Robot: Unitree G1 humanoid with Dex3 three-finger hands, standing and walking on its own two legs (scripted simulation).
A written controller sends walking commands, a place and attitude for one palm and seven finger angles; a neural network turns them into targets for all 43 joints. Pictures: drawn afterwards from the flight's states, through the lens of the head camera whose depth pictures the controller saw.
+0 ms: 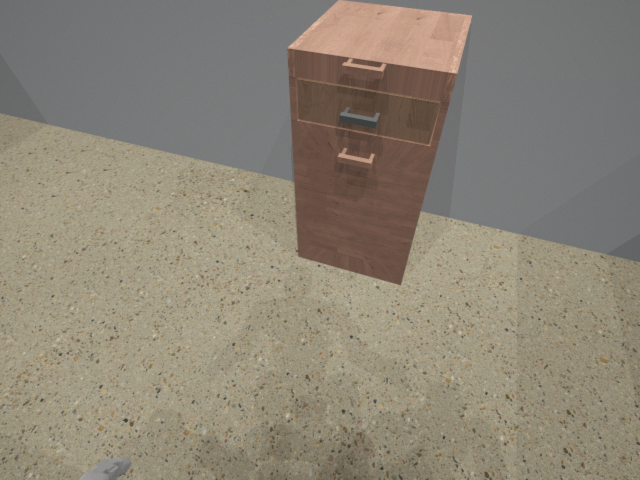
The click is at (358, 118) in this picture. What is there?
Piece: drawer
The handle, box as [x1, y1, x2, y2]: [339, 107, 379, 128]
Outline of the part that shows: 339,115 339,121 375,128 379,113 376,113 373,118 351,114 348,112 349,108 346,107 345,110 341,112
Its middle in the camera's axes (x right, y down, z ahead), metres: +0.11 -0.33 +1.05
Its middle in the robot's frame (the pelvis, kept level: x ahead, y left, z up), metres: +1.01 -0.06 -0.06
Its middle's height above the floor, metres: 0.71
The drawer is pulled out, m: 0.00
